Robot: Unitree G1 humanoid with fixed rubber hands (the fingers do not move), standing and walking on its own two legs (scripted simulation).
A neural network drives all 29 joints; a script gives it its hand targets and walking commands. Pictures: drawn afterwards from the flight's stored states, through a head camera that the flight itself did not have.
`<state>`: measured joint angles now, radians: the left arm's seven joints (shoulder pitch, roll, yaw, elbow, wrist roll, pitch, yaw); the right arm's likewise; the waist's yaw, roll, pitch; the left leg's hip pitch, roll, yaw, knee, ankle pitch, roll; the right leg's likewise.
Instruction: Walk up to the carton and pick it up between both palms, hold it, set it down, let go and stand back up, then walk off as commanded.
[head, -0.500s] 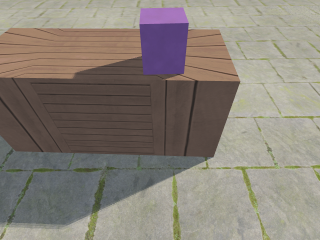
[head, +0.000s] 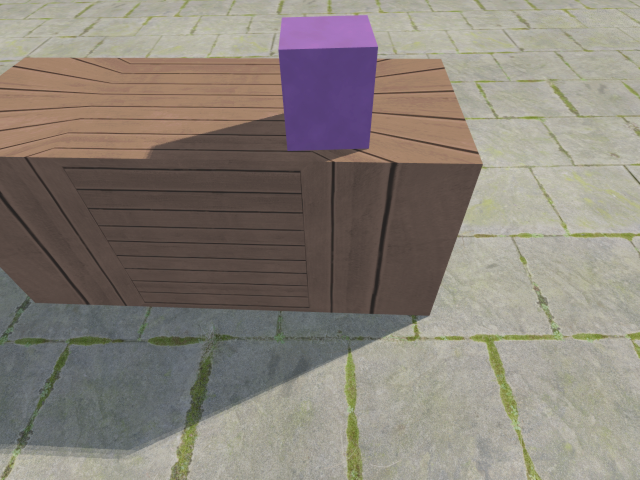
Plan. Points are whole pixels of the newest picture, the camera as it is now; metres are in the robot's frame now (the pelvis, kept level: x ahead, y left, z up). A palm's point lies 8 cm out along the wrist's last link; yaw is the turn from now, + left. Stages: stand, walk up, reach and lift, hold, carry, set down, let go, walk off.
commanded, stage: stand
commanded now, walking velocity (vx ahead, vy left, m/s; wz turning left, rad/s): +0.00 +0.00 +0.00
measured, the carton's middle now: (326, 84) +1.02 +0.04 +0.03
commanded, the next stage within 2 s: none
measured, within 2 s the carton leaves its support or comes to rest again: neither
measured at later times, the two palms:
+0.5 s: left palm out of the picture +0.08 +0.29 -0.12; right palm out of the picture +0.08 -0.29 -0.13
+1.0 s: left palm out of the picture +0.08 +0.28 -0.12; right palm out of the picture +0.07 -0.29 -0.13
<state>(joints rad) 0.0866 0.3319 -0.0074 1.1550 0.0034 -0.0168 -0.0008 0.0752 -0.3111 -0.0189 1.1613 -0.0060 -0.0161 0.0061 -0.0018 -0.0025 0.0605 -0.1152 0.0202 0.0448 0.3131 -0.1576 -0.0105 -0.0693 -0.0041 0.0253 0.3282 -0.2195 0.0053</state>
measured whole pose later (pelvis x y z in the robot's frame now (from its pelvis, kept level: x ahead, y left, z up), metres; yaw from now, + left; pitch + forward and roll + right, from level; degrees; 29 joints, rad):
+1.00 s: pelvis +0.01 -0.01 +0.00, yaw +0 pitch -2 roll +0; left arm 0.09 0.34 0.00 1.14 0.01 -0.01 0.00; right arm 0.10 -0.31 -0.01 1.13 -0.01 -0.01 0.00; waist 0.00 -0.01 0.06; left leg -0.11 0.04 0.04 0.33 -0.18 -0.03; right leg -0.06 0.01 0.02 0.33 -0.23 -0.01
